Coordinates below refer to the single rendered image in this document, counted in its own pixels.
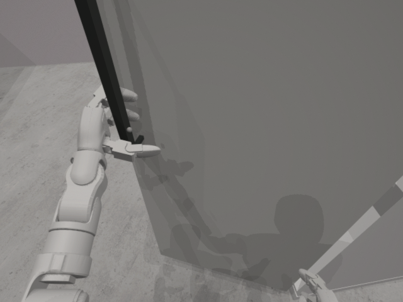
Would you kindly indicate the left robot hand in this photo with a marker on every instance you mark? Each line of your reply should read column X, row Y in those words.
column 94, row 124

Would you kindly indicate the left robot upper arm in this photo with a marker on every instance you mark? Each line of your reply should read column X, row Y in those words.
column 57, row 295

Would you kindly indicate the right robot hand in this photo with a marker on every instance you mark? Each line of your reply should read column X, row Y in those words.
column 317, row 286

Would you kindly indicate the handle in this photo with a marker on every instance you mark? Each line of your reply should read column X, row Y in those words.
column 93, row 27

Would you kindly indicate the robot left forearm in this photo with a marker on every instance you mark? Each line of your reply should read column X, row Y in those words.
column 66, row 253

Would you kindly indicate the fridge door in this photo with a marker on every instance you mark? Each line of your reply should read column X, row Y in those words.
column 280, row 123

